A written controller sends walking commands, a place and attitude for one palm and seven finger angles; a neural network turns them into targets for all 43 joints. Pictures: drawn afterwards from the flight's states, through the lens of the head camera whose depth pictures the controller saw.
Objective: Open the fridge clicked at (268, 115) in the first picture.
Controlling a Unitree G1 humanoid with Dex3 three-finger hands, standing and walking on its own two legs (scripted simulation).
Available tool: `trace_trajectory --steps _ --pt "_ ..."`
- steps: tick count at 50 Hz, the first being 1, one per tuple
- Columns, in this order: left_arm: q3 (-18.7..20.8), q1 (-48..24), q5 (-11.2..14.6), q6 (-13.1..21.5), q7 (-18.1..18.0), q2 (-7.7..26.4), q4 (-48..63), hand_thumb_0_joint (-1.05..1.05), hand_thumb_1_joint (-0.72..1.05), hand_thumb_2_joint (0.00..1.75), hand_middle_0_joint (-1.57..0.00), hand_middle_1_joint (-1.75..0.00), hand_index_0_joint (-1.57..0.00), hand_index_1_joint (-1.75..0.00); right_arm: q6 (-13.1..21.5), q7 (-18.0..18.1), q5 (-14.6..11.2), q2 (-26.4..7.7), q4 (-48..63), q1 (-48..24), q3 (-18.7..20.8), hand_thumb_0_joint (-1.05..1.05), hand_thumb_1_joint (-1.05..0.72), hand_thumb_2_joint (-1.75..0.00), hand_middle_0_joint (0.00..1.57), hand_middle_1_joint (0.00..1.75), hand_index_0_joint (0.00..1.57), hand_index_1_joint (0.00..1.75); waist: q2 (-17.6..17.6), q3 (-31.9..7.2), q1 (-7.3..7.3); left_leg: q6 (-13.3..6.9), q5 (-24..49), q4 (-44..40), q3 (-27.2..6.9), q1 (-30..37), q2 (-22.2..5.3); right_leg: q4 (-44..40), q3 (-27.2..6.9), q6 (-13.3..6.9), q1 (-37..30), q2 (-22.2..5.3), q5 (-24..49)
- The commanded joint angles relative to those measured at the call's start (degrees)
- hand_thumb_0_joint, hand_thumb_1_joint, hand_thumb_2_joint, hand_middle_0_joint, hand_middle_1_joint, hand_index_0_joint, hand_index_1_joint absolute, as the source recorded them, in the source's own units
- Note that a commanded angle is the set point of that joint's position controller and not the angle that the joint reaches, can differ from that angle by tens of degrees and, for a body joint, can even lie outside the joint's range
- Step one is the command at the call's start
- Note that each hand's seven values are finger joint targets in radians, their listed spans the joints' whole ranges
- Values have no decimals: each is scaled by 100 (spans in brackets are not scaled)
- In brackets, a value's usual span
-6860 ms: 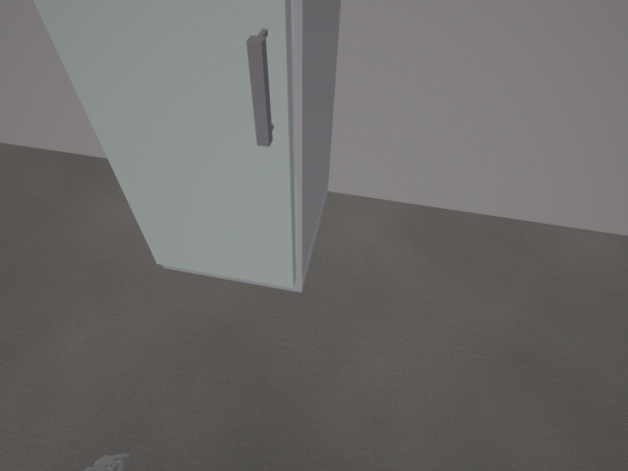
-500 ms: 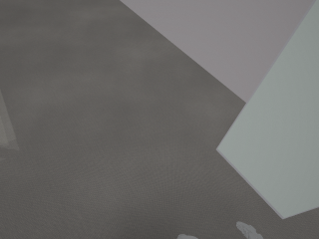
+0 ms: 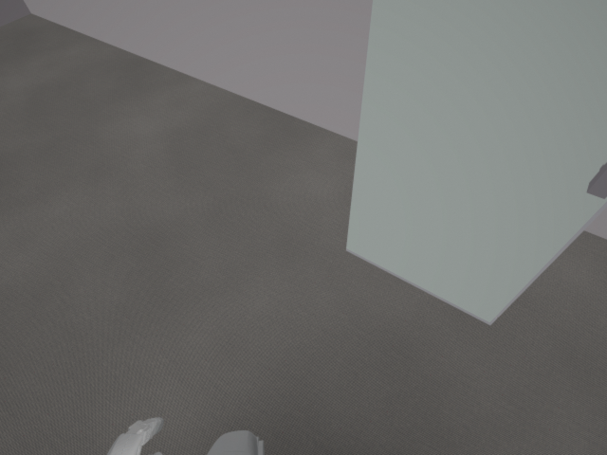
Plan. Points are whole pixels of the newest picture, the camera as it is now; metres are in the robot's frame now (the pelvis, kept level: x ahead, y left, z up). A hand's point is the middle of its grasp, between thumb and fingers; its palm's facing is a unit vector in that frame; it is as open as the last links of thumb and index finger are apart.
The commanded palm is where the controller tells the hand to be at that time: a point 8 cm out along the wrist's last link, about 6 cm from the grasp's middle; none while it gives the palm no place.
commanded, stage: turn to face it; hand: right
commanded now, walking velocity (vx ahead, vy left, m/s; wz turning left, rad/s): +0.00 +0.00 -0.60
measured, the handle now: out of the picture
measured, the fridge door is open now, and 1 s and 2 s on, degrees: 0 0 0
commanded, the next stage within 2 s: take the last steps up to it in 0.74 s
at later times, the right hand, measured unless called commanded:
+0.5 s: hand out of the picture +0.03 -0.16 -0.14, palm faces +0.30 +0.91 -0.28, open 7.4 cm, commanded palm none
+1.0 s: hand out of the picture -0.11 -0.18 -0.16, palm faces +0.46 +0.86 -0.22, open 7.4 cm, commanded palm none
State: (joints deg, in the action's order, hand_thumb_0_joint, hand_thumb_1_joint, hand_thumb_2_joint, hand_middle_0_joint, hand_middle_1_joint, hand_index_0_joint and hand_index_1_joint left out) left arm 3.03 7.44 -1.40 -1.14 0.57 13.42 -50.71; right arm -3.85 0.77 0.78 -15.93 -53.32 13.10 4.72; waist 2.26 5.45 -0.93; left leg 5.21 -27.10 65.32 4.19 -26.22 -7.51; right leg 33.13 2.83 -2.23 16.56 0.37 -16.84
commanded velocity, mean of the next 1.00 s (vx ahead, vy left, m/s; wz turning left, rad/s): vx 0.05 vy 0.01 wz -0.35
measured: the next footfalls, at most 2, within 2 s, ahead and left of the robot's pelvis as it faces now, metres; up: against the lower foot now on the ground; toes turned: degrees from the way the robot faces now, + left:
left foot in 0.30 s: +0.07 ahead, +0.15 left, +0.00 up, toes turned -7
right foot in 0.70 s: -0.03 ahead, -0.10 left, +0.00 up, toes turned -27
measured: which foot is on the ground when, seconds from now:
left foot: up 0.00-0.28, down 0.30-0.70, up 0.72-1.00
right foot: down 0.00-0.30, up 0.32-0.68, down 0.70-1.00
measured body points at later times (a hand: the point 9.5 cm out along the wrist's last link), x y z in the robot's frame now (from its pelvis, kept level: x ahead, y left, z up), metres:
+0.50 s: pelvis -0.01 +0.05 +0.01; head +0.02 +0.07 +0.45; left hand +0.13 +0.29 -0.15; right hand +0.01 -0.21 -0.11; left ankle +0.03 +0.16 -0.73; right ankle -0.06 -0.08 -0.65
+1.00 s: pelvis -0.05 +0.01 +0.01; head -0.05 +0.00 +0.46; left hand +0.12 +0.19 -0.13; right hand -0.14 -0.23 -0.14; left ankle -0.01 +0.15 -0.68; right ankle -0.07 -0.08 -0.73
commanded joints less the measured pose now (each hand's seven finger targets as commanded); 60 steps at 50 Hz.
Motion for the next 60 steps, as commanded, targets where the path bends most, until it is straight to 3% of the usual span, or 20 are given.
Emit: trace_trajectory --steps 1,6,12,13,15,16,20,28,32,33,35,36,39,41,51,56,57,58,59,60 --pt "263 287 20 84 -98 1093 260 0 90 90 -20 -30 -20 -30 200 -10 9 -356 606 -179 60 0 -90 -90 20 30 20 30 -962 -773 229 48 377 -294 -290 -340 70 -1290 -1466 -668 -856 -1326 2910" --pt "341 449 -2 25 -79 1151 216 0 90 90 -20 -30 -20 -30 221 25 -18 -281 798 -495 25 0 -90 -90 20 30 20 30 -1007 -800 323 56 190 -1144 -343 -202 264 -1192 -1929 -799 -945 -1330 2750" --pt "402 102 16 -45 -47 1111 332 0 90 90 -20 -30 -20 -30 343 65 -57 -322 792 36 14 0 -90 -90 20 30 20 30 -1032 -887 11 -67 995 -3378 -180 1389 608 -618 -2204 -517 -100 -942 2690" --pt "394 100 52 -38 -33 968 376 0 90 90 -20 -30 -20 -30 402 87 -45 -459 749 305 45 0 -90 -90 20 30 20 30 -718 -1014 -126 -107 1557 -4247 -342 2080 366 -222 -2077 -270 319 -694 2049" --pt "333 275 62 -34 6 467 570 0 90 90 -20 -30 -20 -30 448 134 79 -1269 803 389 157 0 -90 -90 20 30 20 30 1396 -1052 -150 -1173 2664 -4885 -2458 2535 -2144 2134 -658 454 1761 483 -1739" --pt "390 235 -2 -121 0 696 475 0 90 90 -20 -30 -20 -30 459 150 31 -1055 835 250 151 0 -90 -90 20 30 20 30 1288 -890 -133 -1358 2297 -4969 -2325 1857 -2045 3025 -967 400 1616 181 -1636" --pt "336 444 -13 -225 117 527 169 0 90 90 -20 -30 -20 -30 457 144 57 -519 919 -496 -16 0 -90 -90 20 30 20 30 720 -249 258 -1079 2265 -4752 -703 1261 -1116 3844 -561 546 1556 -98 -503" --pt "149 -133 68 -159 84 303 201 0 90 90 -20 -30 -20 -30 408 124 123 -839 401 392 96 0 -90 -90 20 30 20 30 1070 -528 -208 -1260 3684 -4306 -269 1976 -1286 1467 85 564 804 -102 -1056" --pt "107 369 82 -69 28 332 7 0 90 90 -20 -30 -20 -30 351 102 85 -863 247 257 113 0 -90 -90 20 30 20 30 1029 -732 58 -921 3580 -3717 52 1698 -1154 -141 308 451 -287 -4 -173" --pt "136 599 66 -13 26 494 -55 0 90 90 -20 -30 -20 -30 314 92 28 -754 263 254 103 0 -90 -90 20 30 20 30 561 -860 198 -667 3100 -3239 223 1261 -1015 -892 180 368 -954 -157 542" --pt "307 918 17 36 -23 1429 -58 0 90 90 -20 -30 -20 -30 249 45 -21 -121 534 190 -67 0 -90 -90 20 30 20 30 -1987 -858 373 -69 -868 -1320 443 -520 21 -1498 -2267 -693 -1576 -2317 3035" --pt "305 1005 -3 40 -104 1344 -209 0 90 90 -20 -30 -20 -30 159 112 20 -230 485 -193 -81 0 -90 -90 20 30 20 30 -1873 -803 544 -142 -916 -701 -91 -266 12 -1641 -2231 -871 -986 -2278 2487" --pt "130 211 1 55 -178 911 -80 0 90 90 -20 -30 -20 -30 175 13 21 -227 152 -34 -35 0 -90 -90 20 30 20 30 -1174 -396 138 -173 74 -284 -269 -250 25 -1646 -1513 -725 -537 -1627 1863" --pt "99 162 29 88 -189 818 -106 0 90 90 -20 -30 -20 -30 167 3 17 -188 -22 177 -53 0 -90 -90 20 30 20 30 -1087 -459 94 -128 317 -419 -212 -118 93 -1688 -1268 -651 -640 -1440 1981" --pt "148 958 -38 173 -197 649 -562 0 90 90 -20 -30 -20 -30 321 -96 89 179 -149 50 -228 0 -90 -90 20 30 20 30 -909 -266 352 -307 45 -2121 -60 259 360 -2370 -2065 -791 -682 -1517 -1500" --pt "129 839 -11 168 -194 535 -716 0 90 90 -20 -30 -20 -30 435 -110 66 310 -590 1006 -204 0 -90 -90 20 30 20 30 -681 -208 -99 -415 824 -4138 180 2131 613 -1799 -1576 -453 383 -1046 -1782" --pt "108 856 22 187 -174 313 -742 0 90 90 -20 -30 -20 -30 496 -74 93 90 -715 1306 -147 0 -90 -90 20 30 20 30 -133 -173 -241 -511 568 -4711 -284 2856 273 -994 -1207 -224 1045 -660 -1669" --pt "3 831 77 223 -156 -107 -620 0 90 90 -20 -30 -20 -30 530 -2 145 -298 -775 1596 -47 0 -90 -90 20 30 20 30 1089 -52 -365 -974 -919 -5543 -1980 3299 -955 488 -322 70 2169 9 -1525" --pt "32 361 2 212 -106 84 -370 0 90 90 -20 -30 -20 -30 525 42 72 -533 -735 1744 -2 0 -90 -90 20 30 20 30 1181 241 -551 -1420 -1975 -6190 -3043 2641 -1729 1543 -218 113 2550 -55 -1513" --pt "101 155 -38 174 -59 232 -351 0 90 90 -20 -30 -20 -30 586 66 41 -427 -755 1631 -4 0 -90 -90 20 30 20 30 1114 622 -465 -1463 -2285 -6437 -3233 1937 -1682 2134 -421 85 2564 -259 -1087"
